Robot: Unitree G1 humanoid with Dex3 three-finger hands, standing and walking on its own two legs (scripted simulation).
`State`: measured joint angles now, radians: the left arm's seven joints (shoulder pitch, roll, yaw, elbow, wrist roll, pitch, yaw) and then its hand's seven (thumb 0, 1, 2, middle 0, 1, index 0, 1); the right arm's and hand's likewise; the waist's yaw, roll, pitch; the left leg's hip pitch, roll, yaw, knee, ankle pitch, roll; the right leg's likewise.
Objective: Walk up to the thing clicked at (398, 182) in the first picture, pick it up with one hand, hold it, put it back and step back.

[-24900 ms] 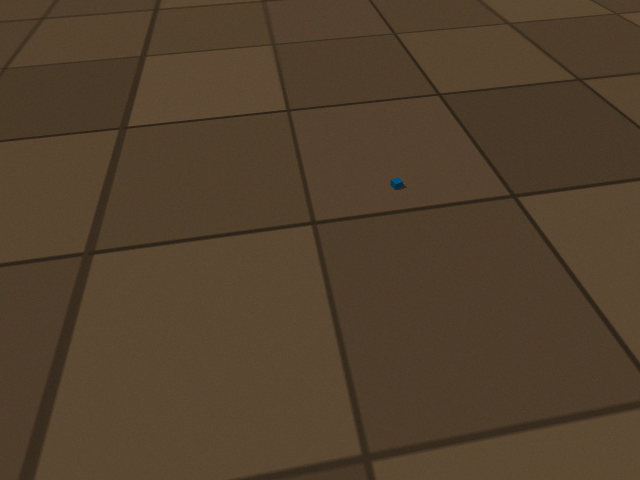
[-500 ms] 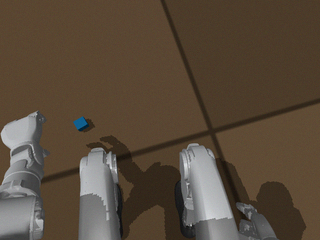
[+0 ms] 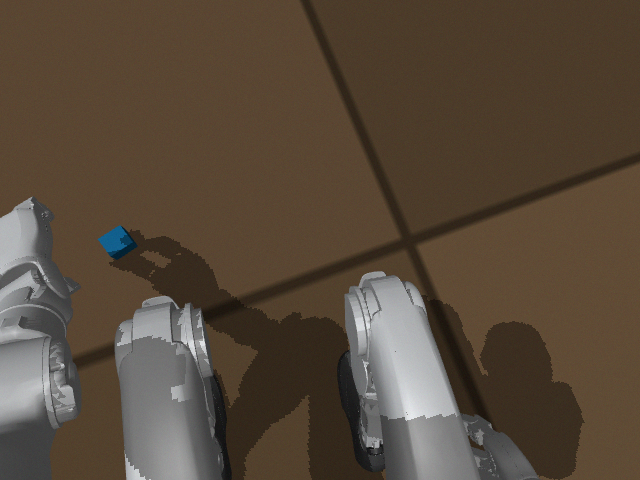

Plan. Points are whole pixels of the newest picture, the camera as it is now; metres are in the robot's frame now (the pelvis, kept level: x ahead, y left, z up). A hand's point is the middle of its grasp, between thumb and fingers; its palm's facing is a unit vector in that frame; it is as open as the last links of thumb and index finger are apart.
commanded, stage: rise first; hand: left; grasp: from above
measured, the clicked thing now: (118, 242) +0.46 +0.29 -0.33
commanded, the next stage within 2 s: approach in 0.60 s
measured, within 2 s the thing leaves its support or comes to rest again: neither
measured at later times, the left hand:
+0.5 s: hand (60, 256) +0.41 +0.33 -0.20, palm faces -0.33 -0.26 -0.91, open 11.5 cm
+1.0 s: hand (99, 230) +0.45 +0.28 -0.21, palm faces -0.32 -0.24 -0.92, open 12.9 cm
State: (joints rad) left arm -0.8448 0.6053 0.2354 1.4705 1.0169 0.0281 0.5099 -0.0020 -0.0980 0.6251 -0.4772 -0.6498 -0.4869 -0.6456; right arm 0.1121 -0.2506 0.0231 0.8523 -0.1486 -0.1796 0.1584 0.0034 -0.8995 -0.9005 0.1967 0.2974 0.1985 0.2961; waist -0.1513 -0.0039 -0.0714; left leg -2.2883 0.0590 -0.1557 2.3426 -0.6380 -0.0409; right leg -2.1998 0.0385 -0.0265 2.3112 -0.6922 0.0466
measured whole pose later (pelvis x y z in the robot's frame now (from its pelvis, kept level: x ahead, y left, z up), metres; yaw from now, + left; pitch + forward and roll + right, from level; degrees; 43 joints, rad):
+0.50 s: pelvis +0.01 +0.00 -0.02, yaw -2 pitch +32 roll -6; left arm -0.85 0.64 0.27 1.47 1.02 0.00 0.52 0.00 -0.12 0.62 -0.46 -0.67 -0.47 -0.66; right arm 0.10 -0.28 0.03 0.83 -0.16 -0.17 0.21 0.00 -0.91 -0.90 0.19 0.30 0.20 0.30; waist -0.16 -0.02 -0.03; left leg -2.32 0.06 -0.19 2.41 -0.67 -0.05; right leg -2.23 0.06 -0.05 2.37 -0.71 0.05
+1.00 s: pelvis +0.00 +0.00 -0.02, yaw -3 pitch +32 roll -7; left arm -0.98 0.63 0.19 1.57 1.02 0.06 0.59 0.00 -0.33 0.79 -0.34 -0.76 -0.33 -0.78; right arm 0.11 -0.28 0.08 0.83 -0.19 -0.20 0.24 0.00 -0.91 -0.90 0.19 0.30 0.20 0.30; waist -0.23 -0.03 -0.01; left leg -2.35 0.06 -0.20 2.43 -0.66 -0.05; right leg -2.25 0.06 -0.06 2.37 -0.69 0.05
